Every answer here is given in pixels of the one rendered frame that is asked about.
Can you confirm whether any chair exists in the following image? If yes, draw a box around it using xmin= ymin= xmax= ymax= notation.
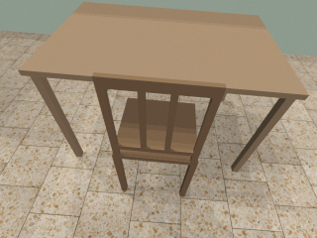
xmin=92 ymin=72 xmax=227 ymax=196

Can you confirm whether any table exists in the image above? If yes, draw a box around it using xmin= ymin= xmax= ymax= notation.
xmin=18 ymin=2 xmax=309 ymax=173

